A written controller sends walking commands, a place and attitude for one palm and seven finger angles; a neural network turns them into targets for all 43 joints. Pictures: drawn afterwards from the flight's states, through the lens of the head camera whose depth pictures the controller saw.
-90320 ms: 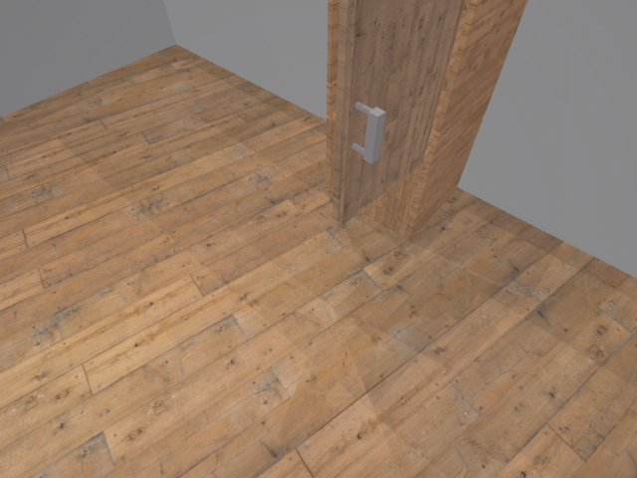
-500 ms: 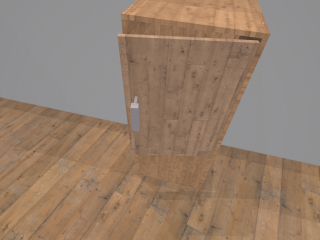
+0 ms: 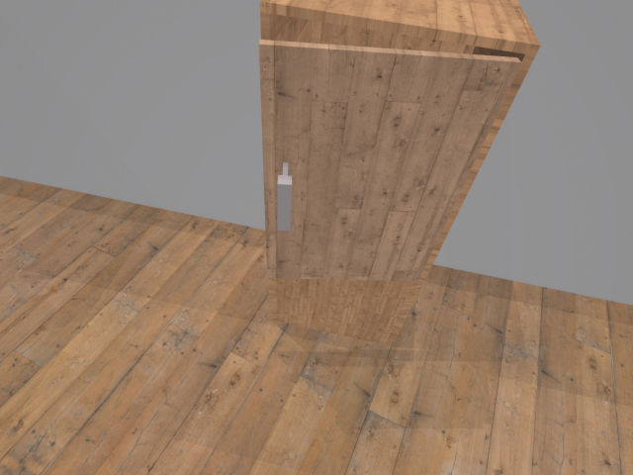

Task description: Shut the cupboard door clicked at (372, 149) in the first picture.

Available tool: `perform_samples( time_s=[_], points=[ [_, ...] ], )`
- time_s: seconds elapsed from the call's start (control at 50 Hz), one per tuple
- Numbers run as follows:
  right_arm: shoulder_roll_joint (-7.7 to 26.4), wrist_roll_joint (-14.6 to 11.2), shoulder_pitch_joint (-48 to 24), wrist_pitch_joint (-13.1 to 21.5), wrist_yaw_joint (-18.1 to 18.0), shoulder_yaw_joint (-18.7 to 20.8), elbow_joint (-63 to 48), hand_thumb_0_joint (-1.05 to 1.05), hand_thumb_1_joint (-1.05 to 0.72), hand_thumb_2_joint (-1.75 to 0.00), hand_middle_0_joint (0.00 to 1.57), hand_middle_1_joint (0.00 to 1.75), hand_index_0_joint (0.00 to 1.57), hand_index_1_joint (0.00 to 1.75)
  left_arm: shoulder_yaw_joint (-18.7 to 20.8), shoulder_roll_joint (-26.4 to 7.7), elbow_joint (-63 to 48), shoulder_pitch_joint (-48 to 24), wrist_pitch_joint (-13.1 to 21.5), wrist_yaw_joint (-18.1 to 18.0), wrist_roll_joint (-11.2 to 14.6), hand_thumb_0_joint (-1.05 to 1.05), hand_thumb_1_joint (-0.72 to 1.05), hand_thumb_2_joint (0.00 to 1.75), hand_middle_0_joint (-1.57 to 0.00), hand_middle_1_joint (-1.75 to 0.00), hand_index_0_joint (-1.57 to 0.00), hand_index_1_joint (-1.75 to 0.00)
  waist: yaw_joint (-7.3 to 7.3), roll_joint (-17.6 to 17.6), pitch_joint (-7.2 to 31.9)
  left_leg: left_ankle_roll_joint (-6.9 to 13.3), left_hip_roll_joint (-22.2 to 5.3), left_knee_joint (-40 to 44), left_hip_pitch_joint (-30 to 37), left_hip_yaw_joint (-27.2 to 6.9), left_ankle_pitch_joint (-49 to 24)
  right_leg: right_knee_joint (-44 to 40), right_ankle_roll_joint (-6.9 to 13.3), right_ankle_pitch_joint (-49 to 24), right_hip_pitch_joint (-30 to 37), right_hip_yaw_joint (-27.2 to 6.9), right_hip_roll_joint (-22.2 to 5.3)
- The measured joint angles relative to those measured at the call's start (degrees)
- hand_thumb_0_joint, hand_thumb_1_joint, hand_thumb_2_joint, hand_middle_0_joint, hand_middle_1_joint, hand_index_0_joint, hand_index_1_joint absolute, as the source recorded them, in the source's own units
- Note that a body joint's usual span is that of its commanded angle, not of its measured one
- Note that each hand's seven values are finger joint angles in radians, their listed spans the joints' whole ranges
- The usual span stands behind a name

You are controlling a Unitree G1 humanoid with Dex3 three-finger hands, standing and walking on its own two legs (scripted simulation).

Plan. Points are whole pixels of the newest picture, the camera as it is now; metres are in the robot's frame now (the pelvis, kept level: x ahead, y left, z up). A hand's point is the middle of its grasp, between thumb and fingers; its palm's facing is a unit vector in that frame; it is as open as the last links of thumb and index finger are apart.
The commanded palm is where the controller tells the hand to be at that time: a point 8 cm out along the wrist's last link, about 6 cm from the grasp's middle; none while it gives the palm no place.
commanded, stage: come to a stop and stand still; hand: left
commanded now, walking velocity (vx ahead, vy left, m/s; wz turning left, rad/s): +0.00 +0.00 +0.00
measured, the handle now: (284, 196) +0.61 +0.09 -0.04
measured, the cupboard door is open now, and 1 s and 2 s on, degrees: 13 13 13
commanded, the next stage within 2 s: look again from close up in 0.52 s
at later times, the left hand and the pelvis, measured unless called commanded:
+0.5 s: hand out of the picture -0.07 +0.11 -0.19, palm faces +0.07 -0.99 -0.09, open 7.3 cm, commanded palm none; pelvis -0.03 -0.02 -0.01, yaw +0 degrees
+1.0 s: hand out of the picture -0.02 +0.20 -0.18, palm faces +0.02 -0.97 -0.23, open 7.3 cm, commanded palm none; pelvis -0.04 +0.01 -0.01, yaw +0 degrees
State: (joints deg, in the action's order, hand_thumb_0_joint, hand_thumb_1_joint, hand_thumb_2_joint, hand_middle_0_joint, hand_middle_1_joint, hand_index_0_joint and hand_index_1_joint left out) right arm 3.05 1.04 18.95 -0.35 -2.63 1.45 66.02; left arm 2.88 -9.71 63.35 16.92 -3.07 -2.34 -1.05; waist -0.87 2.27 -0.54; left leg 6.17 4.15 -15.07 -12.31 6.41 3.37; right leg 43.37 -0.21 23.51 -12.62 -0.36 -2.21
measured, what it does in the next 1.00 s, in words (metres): steps on the spot: right foot, then left foot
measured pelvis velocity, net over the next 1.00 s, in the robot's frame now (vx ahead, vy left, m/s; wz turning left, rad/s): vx -0.04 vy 0.01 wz -0.01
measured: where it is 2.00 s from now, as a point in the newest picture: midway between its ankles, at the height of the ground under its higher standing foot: outside the picture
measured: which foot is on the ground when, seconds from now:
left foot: down 0.00-0.22, up 0.24-0.34, down 0.36-1.00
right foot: up 0.00-0.16, down 0.18-1.00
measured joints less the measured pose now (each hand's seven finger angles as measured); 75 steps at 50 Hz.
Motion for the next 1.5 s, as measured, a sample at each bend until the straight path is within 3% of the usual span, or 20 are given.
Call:
perform_samples(
  time_s=[0.12, 0.18, 0.24, 0.28, 0.34, 0.38, 0.44, 0.48, 0.62, 0.7, 0.8, 1.08, 1.3, 1.44, 1.5],
  points=[
    [2.19, 0.39, -1.46, -0.71, 0.24, 0.93, -0.06, 0.02, -0.92, -0.9, 0.2, 0.3, 0.2, 0.3, -0.25, 1.1, 0.78, 3.13, -0.14, -0.17, 0.12, 0.0, 0.92, 0.9, -0.19, -0.3, -0.2, -0.3, 0.44, -0.76, 0.71, -0.86, 1.0, 3.26, 0.12, 0.11, -2.74, -10.57, 0.82, 0.86, 4.83, 1.88, 0.53],
    [3.13, 0.21, -2.08, -0.89, 0.44, 1.37, -0.4, 0.02, -0.91, -0.9, 0.2, 0.3, 0.2, 0.3, -0.35, 1.63, 1.13, 5.16, 0.49, -0.3, 0.03, 0.0, 0.92, 0.9, -0.19, -0.3, -0.2, -0.3, 1.05, 0.08, 0.54, -3.22, 2.1, 2.88, -0.94, 0.93, -2.99, -19.75, 1.62, -3.35, 7.54, 2.39, 0.53],
    [4.44, -0.01, -2.15, -1.43, 0.54, 1.77, -0.43, 0.01, -0.91, -0.9, 0.2, 0.3, 0.2, 0.3, -0.74, 2.97, 2.31, 6.65, 0.58, -0.3, -0.22, 0.0, 0.92, 0.9, -0.19, -0.3, -0.2, -0.3, 0.9, -1.88, 0.08, -6.39, 0.94, -4.47, -3.8, -0.24, 3.88, -20.87, 1.82, -6.05, 8.34, 3.72, 1.35],
    [4.63, 0.12, -1.67, -1.76, 0.9, 1.79, -0.46, 0.01, -0.91, -0.9, 0.2, 0.3, 0.19, 0.3, -0.93, 3.22, 2.95, 7.74, 0.64, -0.42, -0.13, 0.0, 0.91, 0.9, -0.19, -0.3, -0.2, -0.3, 1.41, -2.2, 0.47, -6.88, -0.57, -13.42, -5.9, -2.13, 7.96, -21.23, 2.18, -6.2, 8.54, 3.85, 2.16],
    [4.59, 0.0, -0.82, -1.51, 1.19, 1.39, -0.73, 0.01, -0.91, -0.9, 0.2, 0.3, 0.19, 0.3, -1.54, 3.64, 3.74, 8.11, 1.12, -0.33, 0.06, 0.0, 0.91, 0.9, -0.19, -0.3, -0.2, -0.3, 1.09, -2.39, 1.02, -6.85, -3.87, -20.57, -5.56, -4.66, 10.32, -20.74, 2.48, -5.94, 7.95, 3.93, 3.6],
    [4.53, -0.04, -0.4, -0.97, 0.92, 0.97, -0.73, 0.01, -0.91, -0.9, 0.19, 0.3, 0.19, 0.3, -2.09, 4.2, 3.73, 7.34, 1.88, 0.04, 0.12, 0.0, 0.91, 0.9, -0.19, -0.3, -0.2, -0.3, 0.69, -2.71, 0.88, -7.09, -5.33, -17.45, -2.94, -5.73, 11.6, -19.24, 2.46, -5.14, 6.87, 4.31, 4.25],
    [3.42, -0.1, -1.42, -0.15, 0.07, 0.07, 0.34, 0.01, -0.91, -0.9, 0.19, 0.3, 0.19, 0.3, -2.55, 4.76, 2.97, 4.3, 2.87, 0.39, 0.45, 0.0, 0.91, 0.9, -0.2, -0.3, -0.2, -0.3, 1.04, -1.4, -1.16, -5.65, -4.53, -13.31, -1.13, -5.38, 12.07, -17.92, 1.9, -4.91, 6.03, 4.14, 3.42],
    [2.62, -0.1, -2.07, 0.49, -0.28, -0.67, 0.63, 0.01, -0.91, -0.9, 0.19, 0.3, 0.19, 0.3, -2.72, 5.06, 2.15, 2.66, 3.41, 0.45, 0.74, 0.0, 0.91, 0.9, -0.2, -0.3, -0.2, -0.3, 1.55, -0.56, -2.15, -5.57, -4.22, -11.82, -0.43, -4.53, 10.07, -18.48, 1.73, -5.44, 6.12, 3.37, 3.03],
    [2.15, -0.14, -2.71, 0.93, -0.44, -1.3, 1.56, 0.02, -0.92, -0.9, 0.2, 0.3, 0.19, 0.3, -2.49, 3.47, 1.58, 0.35, 3.19, 0.43, 0.68, 0.01, 0.92, 0.9, -0.2, -0.3, -0.21, -0.3, 1.09, -0.52, -2.22, -5.28, -3.79, -9.28, 1.51, -3.82, 9.13, -19.91, 1.39, -6.37, 7.34, 2.7, 2.58],
    [4.37, -0.01, -2.26, 0.79, 0.65, -1.22, -1.5, 0.03, -0.93, -0.9, 0.2, 0.3, 0.2, 0.3, -3.19, 2.88, 0.07, 0.53, 4.64, -0.33, 0.36, 0.01, 0.92, 0.9, -0.2, -0.3, -0.21, -0.3, 0.14, -3.44, -1.87, -4.88, -4.76, -15.06, -2.52, -4.65, 11.49, -18.38, 1.22, -6.17, 5.5, 3.46, 3.52],
    [5.81, 0.35, -1.51, 1.45, 1.06, -1.41, -4.07, 0.02, -0.92, -0.9, 0.2, 0.3, 0.19, 0.3, -3.06, 1.5, -1.05, 0.01, 4.51, -0.1, 0.4, 0.0, 0.92, 0.9, -0.2, -0.3, -0.2, -0.3, -0.3, -4.86, -1.23, -3.8, -3.66, -17.76, -3.93, -4.54, 12.77, -14.23, 0.5, -3.96, 3.56, 3.5, 2.3],
    [6.7, 0.25, -2.65, 1.88, 1.1, -2.02, -4.46, 0.02, -0.92, -0.9, 0.2, 0.3, 0.19, 0.3, -3.12, 0.23, -2.36, -0.39, 3.6, 0.62, 0.37, 0.0, 0.91, 0.9, -0.19, -0.3, -0.2, -0.3, 0.87, -2.83, -0.34, -2.78, -1.93, -14.37, -2.33, -2.6, 11.26, -13.67, -0.59, -3.89, 2.92, 1.69, 0.41],
    [6.39, 0.21, -3.97, 2.07, 0.96, -1.92, -3.99, 0.01, -0.91, -0.9, 0.2, 0.3, 0.19, 0.3, -3.23, 0.46, -1.2, 0.62, 3.21, 1.08, 0.09, 0.0, 0.91, 0.9, -0.2, -0.3, -0.2, -0.3, 1.29, -1.21, -0.62, -2.97, -1.94, -13.77, -2.14, -2.73, 11.25, -13.92, -0.23, -3.7, 2.97, 1.81, 0.47],
    [5.63, 0.97, -2.2, 2.12, 1.1, -0.57, -5.34, 0.01, -0.91, -0.9, 0.2, 0.3, 0.2, 0.3, -2.18, -0.25, -1.38, 1.46, 1.87, 2.49, -0.93, 0.0, 0.91, 0.9, -0.2, -0.3, -0.2, -0.3, 0.18, -0.85, 0.25, -3.26, -2.09, -14.74, -3.24, -3.17, 12.57, -0.1, 2.2, 4.08, -4.65, 2.43, 1.07],
    [6.03, 1.15, -0.84, 2.24, 1.1, -0.06, -5.15, 0.01, -0.9, -0.9, 0.2, 0.3, 0.2, 0.3, -1.65, -0.19, -2.27, 0.79, 2.37, 3.06, -0.79, 0.0, 0.91, 0.9, -0.2, -0.3, -0.2, -0.3, -0.26, -1.89, -0.02, -4.39, -2.73, -14.42, -2.94, -4.42, 12.63, -1.05, 2.12, 2.96, -6.43, 3.03, 1.26]
  ],
)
